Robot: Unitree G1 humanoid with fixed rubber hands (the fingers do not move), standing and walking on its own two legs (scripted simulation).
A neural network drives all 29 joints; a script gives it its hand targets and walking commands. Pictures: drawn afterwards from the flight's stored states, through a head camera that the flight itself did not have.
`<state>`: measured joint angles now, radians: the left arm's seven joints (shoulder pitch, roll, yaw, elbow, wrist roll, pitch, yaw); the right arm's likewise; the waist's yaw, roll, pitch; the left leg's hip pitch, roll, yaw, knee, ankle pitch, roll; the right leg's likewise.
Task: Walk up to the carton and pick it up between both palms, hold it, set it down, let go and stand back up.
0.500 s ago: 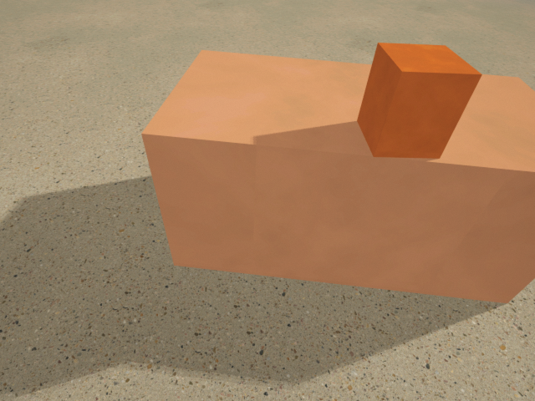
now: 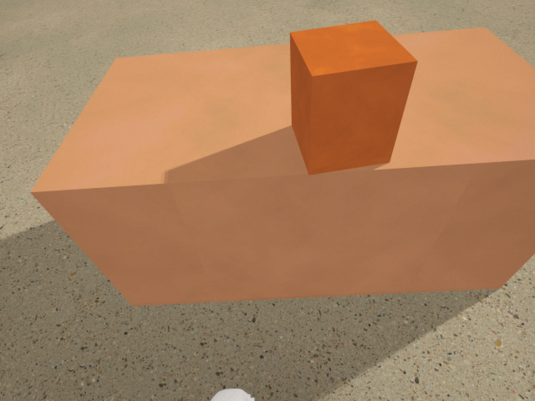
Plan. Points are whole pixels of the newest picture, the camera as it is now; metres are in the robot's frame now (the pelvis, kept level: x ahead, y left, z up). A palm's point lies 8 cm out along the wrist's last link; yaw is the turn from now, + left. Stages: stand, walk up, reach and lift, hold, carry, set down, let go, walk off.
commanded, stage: walk up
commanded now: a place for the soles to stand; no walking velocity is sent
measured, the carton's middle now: (341, 99) +0.76 -0.11 +0.05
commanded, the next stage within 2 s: none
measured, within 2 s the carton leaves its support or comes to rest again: neither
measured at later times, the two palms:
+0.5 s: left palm (174, 332) +0.27 +0.22 -0.11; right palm (514, 385) +0.20 -0.31 -0.09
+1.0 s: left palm (223, 304) +0.33 +0.14 -0.12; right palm (485, 235) +0.47 -0.38 -0.09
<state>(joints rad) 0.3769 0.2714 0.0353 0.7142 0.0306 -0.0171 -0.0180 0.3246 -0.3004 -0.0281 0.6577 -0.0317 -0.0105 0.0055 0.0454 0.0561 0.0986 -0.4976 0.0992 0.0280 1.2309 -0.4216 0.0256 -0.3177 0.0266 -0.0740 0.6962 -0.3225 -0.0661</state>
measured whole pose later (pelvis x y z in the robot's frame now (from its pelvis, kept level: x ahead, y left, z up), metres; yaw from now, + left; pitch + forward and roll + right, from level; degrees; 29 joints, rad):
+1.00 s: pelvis +0.32 -0.13 +0.00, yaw +3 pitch -4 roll -2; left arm 0.40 0.29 0.00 0.70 0.02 -0.01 0.01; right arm 0.25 -0.28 -0.04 0.63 -0.03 -0.01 0.01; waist 0.06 0.00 0.13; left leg -0.43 0.03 0.03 0.69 -0.19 0.03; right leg -0.25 -0.07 -0.18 0.72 -0.40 0.00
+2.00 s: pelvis +0.35 -0.13 +0.02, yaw +1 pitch -2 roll -1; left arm 0.35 0.28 0.00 0.69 0.00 0.00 -0.02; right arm 0.26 -0.26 0.00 0.81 0.00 0.02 0.02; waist -0.01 -0.01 0.05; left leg -0.34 0.04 0.05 0.54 -0.17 0.01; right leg -0.17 0.00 -0.01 0.54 -0.33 0.00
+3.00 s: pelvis +0.35 -0.13 +0.00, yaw +0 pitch -1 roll +0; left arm 0.05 0.28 0.00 0.65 -0.01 0.31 0.02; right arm 0.07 -0.23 -0.12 0.90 -0.07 -0.12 0.04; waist -0.02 -0.03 0.13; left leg -0.43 0.04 0.08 0.70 -0.25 0.00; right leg -0.29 0.00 0.01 0.73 -0.43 0.01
